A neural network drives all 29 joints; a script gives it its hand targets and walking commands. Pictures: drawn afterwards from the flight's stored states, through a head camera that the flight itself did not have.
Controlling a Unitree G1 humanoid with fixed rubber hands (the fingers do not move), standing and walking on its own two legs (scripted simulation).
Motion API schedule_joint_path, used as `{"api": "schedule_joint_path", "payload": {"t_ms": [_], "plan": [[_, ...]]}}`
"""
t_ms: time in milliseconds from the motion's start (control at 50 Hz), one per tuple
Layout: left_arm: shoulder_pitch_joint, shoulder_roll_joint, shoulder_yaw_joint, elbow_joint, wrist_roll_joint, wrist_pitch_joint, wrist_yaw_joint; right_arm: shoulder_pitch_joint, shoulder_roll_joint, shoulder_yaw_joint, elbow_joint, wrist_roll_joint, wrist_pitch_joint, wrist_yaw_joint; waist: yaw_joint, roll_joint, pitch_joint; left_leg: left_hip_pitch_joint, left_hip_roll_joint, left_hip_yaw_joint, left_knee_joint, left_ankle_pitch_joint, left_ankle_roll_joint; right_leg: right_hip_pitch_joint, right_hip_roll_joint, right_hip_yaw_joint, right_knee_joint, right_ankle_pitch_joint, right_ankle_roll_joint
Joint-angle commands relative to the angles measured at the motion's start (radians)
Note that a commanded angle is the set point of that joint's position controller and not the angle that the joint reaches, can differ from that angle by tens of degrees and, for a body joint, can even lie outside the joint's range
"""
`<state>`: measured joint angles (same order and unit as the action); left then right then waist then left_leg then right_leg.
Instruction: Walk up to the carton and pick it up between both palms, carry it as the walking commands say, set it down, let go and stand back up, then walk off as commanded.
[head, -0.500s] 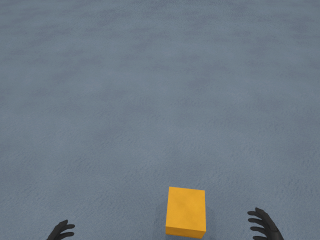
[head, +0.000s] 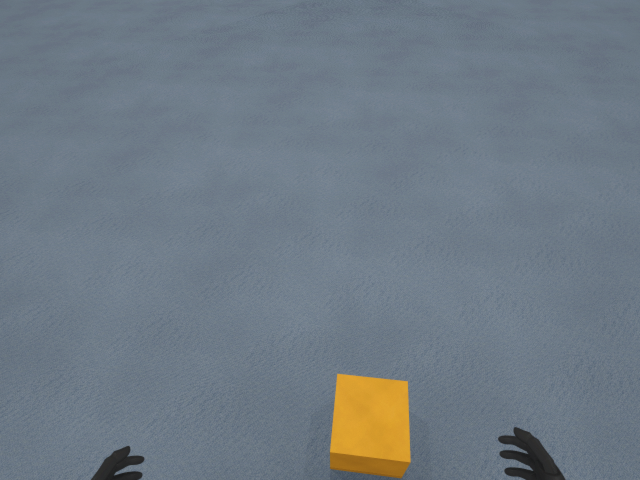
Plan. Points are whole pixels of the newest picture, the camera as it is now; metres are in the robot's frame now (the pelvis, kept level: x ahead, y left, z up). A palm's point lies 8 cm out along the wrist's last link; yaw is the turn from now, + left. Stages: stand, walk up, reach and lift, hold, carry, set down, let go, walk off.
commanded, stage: stand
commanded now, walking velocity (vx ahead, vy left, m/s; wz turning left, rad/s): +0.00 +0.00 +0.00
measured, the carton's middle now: (368, 425) +0.40 -0.10 -0.68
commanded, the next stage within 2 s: walk off in 0.20 s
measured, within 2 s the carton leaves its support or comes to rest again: neither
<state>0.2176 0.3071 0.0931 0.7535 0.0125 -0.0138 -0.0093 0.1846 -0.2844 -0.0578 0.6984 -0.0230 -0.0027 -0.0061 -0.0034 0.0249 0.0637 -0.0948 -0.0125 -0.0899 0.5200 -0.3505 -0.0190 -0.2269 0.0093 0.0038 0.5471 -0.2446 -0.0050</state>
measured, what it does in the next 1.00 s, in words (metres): stands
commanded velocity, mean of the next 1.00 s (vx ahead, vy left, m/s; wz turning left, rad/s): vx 0.00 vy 0.13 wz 0.00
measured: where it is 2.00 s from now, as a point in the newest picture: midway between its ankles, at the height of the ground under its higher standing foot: outside the picture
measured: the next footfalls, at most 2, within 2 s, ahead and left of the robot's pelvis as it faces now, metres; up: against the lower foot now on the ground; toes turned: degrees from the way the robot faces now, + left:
left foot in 1.20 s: +0.04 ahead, +0.18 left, +0.00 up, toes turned -3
right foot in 1.56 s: +0.03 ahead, -0.02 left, +0.00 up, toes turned -5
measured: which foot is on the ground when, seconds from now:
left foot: down 0.00-0.92, up 0.94-1.00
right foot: down 0.00-1.00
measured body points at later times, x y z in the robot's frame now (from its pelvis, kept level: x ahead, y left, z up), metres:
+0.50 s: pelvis -0.01 +0.00 +0.00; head -0.01 -0.01 +0.45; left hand +0.10 +0.29 -0.10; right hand +0.12 -0.27 -0.11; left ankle -0.04 +0.14 -0.73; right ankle +0.04 -0.11 -0.73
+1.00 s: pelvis +0.00 +0.02 +0.00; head +0.01 +0.02 +0.45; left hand +0.08 +0.32 -0.11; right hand +0.08 -0.26 -0.12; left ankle -0.04 +0.15 -0.70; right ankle +0.03 -0.11 -0.73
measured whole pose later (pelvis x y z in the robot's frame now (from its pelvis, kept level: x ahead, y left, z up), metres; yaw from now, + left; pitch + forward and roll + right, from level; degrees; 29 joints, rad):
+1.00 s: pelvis +0.00 +0.02 +0.00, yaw +0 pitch -3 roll +1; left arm 0.22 0.31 0.09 0.87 0.01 0.03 0.04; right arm 0.24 -0.29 -0.06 0.82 -0.02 0.10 0.02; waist 0.01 -0.02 0.06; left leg -0.23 -0.04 -0.06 0.77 -0.48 0.00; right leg -0.24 -0.05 0.01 0.53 -0.24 0.00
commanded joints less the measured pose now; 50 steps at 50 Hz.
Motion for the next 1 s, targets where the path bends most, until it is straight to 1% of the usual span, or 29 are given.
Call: {"api": "schedule_joint_path", "payload": {"t_ms": [0, 240, 360, 380, 400, 420, 440, 480, 520, 560, 600, 640, 660, 680, 700, 720, 740, 760, 780, 800, 820, 840, 860, 880, 900, 920, 940, 960, 980], "plan": [[-0.071, 0.190, 0.023, -0.038, 0.019, -0.032, 0.018, 0.002, -0.223, -0.038, -0.024, -0.010, -0.034, -0.004, 0.011, -0.036, -0.142, -0.080, 0.078, -0.054, -0.123, 0.171, 0.050, 0.073, -0.108, 0.128, -0.097, 0.193, -0.046], [-0.079, 0.194, 0.020, -0.014, 0.014, -0.035, 0.016, -0.002, -0.228, -0.037, 0.008, -0.007, -0.039, -0.003, 0.012, -0.033, -0.134, -0.087, 0.085, -0.063, -0.138, 0.172, 0.054, 0.084, -0.109, 0.130, -0.102, 0.205, -0.048], [-0.084, 0.197, 0.019, -0.003, 0.013, -0.036, 0.016, -0.006, -0.229, -0.037, 0.020, -0.005, -0.040, -0.002, 0.013, -0.033, -0.128, -0.090, 0.086, -0.066, -0.145, 0.158, 0.054, 0.081, -0.110, 0.133, -0.111, 0.189, -0.049], [-0.076, 0.156, 0.008, 0.011, 0.011, -0.032, 0.015, 0.012, -0.180, -0.023, 0.045, -0.001, -0.031, -0.001, 0.017, -0.033, -0.132, -0.096, 0.076, -0.055, -0.143, 0.135, 0.052, 0.079, -0.121, 0.144, -0.126, 0.168, -0.045], [-0.051, 0.076, -0.020, 0.011, 0.008, -0.014, 0.007, 0.037, -0.087, 0.006, 0.056, 0.003, -0.004, 0.007, 0.021, -0.048, -0.131, -0.090, 0.053, -0.036, -0.138, 0.080, 0.044, 0.052, -0.135, 0.166, -0.159, 0.132, -0.034], [-0.043, 0.075, -0.023, 0.007, 0.013, -0.002, 0.003, 0.056, -0.074, 0.009, 0.067, -0.001, 0.017, 0.007, 0.025, -0.075, -0.098, -0.073, 0.035, -0.012, -0.122, 0.070, 0.041, 0.006, -0.154, 0.195, -0.181, 0.103, -0.031], [-0.040, 0.099, -0.019, 0.005, 0.019, 0.006, 0.002, 0.077, -0.082, 0.007, 0.074, -0.003, 0.029, 0.008, 0.021, -0.089, -0.091, -0.048, 0.030, -0.006, -0.113, 0.065, 0.037, -0.032, -0.176, 0.219, -0.196, 0.074, -0.028], [-0.041, 0.136, -0.006, 0.002, 0.023, 0.017, 0.006, 0.089, -0.098, 0.004, 0.081, -0.004, 0.042, 0.013, 0.020, -0.105, -0.086, -0.030, 0.031, 0.000, -0.098, 0.069, 0.031, -0.070, -0.200, 0.240, -0.207, 0.053, -0.020], [-0.034, 0.161, 0.008, 0.001, 0.024, 0.026, 0.014, 0.097, -0.104, -0.002, 0.087, -0.008, 0.046, 0.015, 0.019, -0.116, -0.099, -0.034, 0.026, 0.010, -0.085, 0.065, 0.030, -0.067, -0.213, 0.252, -0.209, 0.050, -0.026], [-0.019, 0.170, 0.019, 0.006, 0.024, 0.033, 0.023, 0.102, -0.106, -0.006, 0.095, -0.013, 0.047, 0.019, 0.022, -0.115, -0.099, -0.049, 0.019, 0.020, -0.078, 0.057, 0.031, -0.059, -0.228, 0.265, -0.208, 0.047, -0.038], [-0.009, 0.173, 0.026, 0.013, 0.023, 0.038, 0.032, 0.106, -0.106, -0.009, 0.099, -0.017, 0.048, 0.022, 0.024, -0.098, -0.090, -0.066, 0.018, 0.021, -0.076, 0.056, 0.034, -0.059, -0.238, 0.271, -0.199, 0.044, -0.050], [-0.009, 0.169, 0.028, 0.020, 0.021, 0.041, 0.040, 0.111, -0.110, -0.013, 0.101, -0.020, 0.049, 0.024, 0.023, -0.057, -0.080, -0.077, 0.025, 0.010, -0.085, 0.060, 0.040, -0.066, -0.233, 0.255, -0.176, 0.046, -0.053], [-0.010, 0.164, 0.028, 0.023, 0.020, 0.041, 0.043, 0.116, -0.115, -0.014, 0.104, -0.021, 0.049, 0.024, 0.023, -0.028, -0.076, -0.081, 0.037, -0.007, -0.100, 0.065, 0.046, -0.072, -0.221, 0.236, -0.155, 0.043, -0.051], [-0.014, 0.155, 0.026, 0.025, 0.019, 0.041, 0.046, 0.118, -0.123, -0.017, 0.104, -0.021, 0.049, 0.024, 0.023, 0.009, -0.073, -0.082, 0.054, -0.030, -0.121, 0.076, 0.054, -0.082, -0.198, 0.205, -0.128, 0.031, -0.045], [-0.022, 0.145, 0.023, 0.027, 0.017, 0.040, 0.049, 0.118, -0.138, -0.021, 0.103, -0.020, 0.050, 0.023, 0.021, 0.054, -0.073, -0.088, 0.077, -0.059, -0.148, 0.101, 0.069, -0.084, -0.164, 0.164, -0.086, 0.016, -0.033], [-0.029, 0.129, 0.017, 0.031, 0.013, 0.038, 0.052, 0.113, -0.151, -0.024, 0.101, -0.018, 0.052, 0.022, 0.020, 0.098, -0.068, -0.100, 0.101, -0.082, -0.171, 0.138, 0.089, -0.082, -0.123, 0.119, -0.036, 0.006, -0.019], [-0.035, 0.114, 0.011, 0.035, 0.011, 0.037, 0.055, 0.106, -0.153, -0.023, 0.099, -0.017, 0.054, 0.023, 0.021, 0.125, -0.059, -0.118, 0.119, -0.097, -0.181, 0.191, 0.107, -0.072, -0.087, 0.072, 0.005, 0.006, -0.009], [-0.029, 0.106, 0.007, 0.045, 0.007, 0.036, 0.057, 0.098, -0.155, -0.022, 0.096, -0.018, 0.056, 0.022, 0.025, 0.143, -0.054, -0.130, 0.130, -0.097, -0.178, 0.249, 0.123, -0.057, -0.061, 0.025, 0.045, 0.019, -0.004], [-0.017, 0.101, 0.004, 0.056, 0.005, 0.034, 0.060, 0.092, -0.154, -0.021, 0.092, -0.021, 0.057, 0.021, 0.030, 0.150, -0.055, -0.129, 0.132, -0.086, -0.160, 0.312, 0.134, -0.047, -0.052, -0.007, 0.069, 0.018, -0.004], [-0.007, 0.098, 0.002, 0.064, 0.006, 0.033, 0.062, 0.095, -0.151, -0.021, 0.092, -0.022, 0.059, 0.020, 0.030, 0.152, -0.060, -0.117, 0.125, -0.072, -0.135, 0.365, 0.134, -0.044, -0.050, -0.022, 0.066, 0.001, -0.007], [-0.002, 0.100, 0.001, 0.070, 0.006, 0.030, 0.063, 0.100, -0.150, -0.022, 0.089, -0.022, 0.062, 0.020, 0.025, 0.139, -0.069, -0.107, 0.112, -0.056, -0.105, 0.393, 0.127, -0.036, -0.059, -0.020, 0.039, 0.010, -0.013], [0.017, 0.115, 0.004, 0.079, 0.009, 0.026, 0.065, 0.100, -0.154, -0.026, 0.086, -0.022, 0.066, 0.021, 0.031, 0.104, -0.086, -0.121, 0.092, -0.036, -0.061, 0.377, 0.111, 0.004, -0.094, 0.018, 0.012, 0.106, -0.024], [0.065, 0.149, 0.013, 0.096, 0.013, 0.022, 0.069, 0.089, -0.154, -0.030, 0.077, -0.021, 0.068, 0.020, 0.048, 0.030, -0.113, -0.179, 0.060, -0.008, 0.019, 0.330, 0.081, 0.086, -0.171, 0.115, -0.017, 0.245, -0.054], [0.140, 0.207, 0.029, 0.124, 0.020, 0.021, 0.074, 0.083, -0.136, -0.028, 0.069, -0.020, 0.069, 0.020, 0.072, -0.080, -0.150, -0.265, 0.009, 0.035, 0.151, 0.190, 0.034, 0.186, -0.305, 0.282, -0.094, 0.348, -0.124], [0.188, 0.257, 0.041, 0.144, 0.020, 0.029, 0.079, 0.076, -0.112, -0.023, 0.064, -0.021, 0.076, 0.021, 0.101, -0.221, -0.151, -0.353, -0.054, 0.091, 0.337, -0.156, 0.004, 0.224, -0.446, 0.449, -0.179, 0.447, -0.225], [0.197, 0.260, 0.046, 0.151, 0.027, 0.035, 0.081, 0.055, -0.104, -0.018, 0.057, -0.028, 0.084, 0.022, 0.105, -0.199, -0.125, -0.366, -0.015, 0.032, 0.431, -0.249, 0.005, 0.183, -0.491, 0.505, -0.223, 0.457, -0.257], [0.157, 0.239, 0.044, 0.142, 0.026, 0.038, 0.079, 0.057, -0.105, -0.017, 0.058, -0.027, 0.087, 0.027, 0.083, -0.163, -0.092, -0.359, 0.003, 0.019, 0.469, -0.237, 0.005, 0.113, -0.478, 0.467, -0.241, 0.384, -0.242], [0.120, 0.216, 0.041, 0.122, 0.023, 0.040, 0.075, 0.056, -0.105, -0.015, 0.061, -0.022, 0.085, 0.034, 0.077, -0.141, -0.072, -0.334, 0.009, 0.025, 0.475, -0.226, 0.005, 0.040, -0.432, 0.402, -0.245, 0.332, -0.217], [0.088, 0.208, 0.038, 0.118, 0.026, 0.039, 0.073, 0.047, -0.086, -0.012, 0.055, -0.015, 0.081, 0.041, 0.062, -0.151, -0.067, -0.309, 0.029, 0.017, 0.378, -0.210, 0.007, 0.020, -0.374, 0.330, -0.240, 0.285, -0.174]]}}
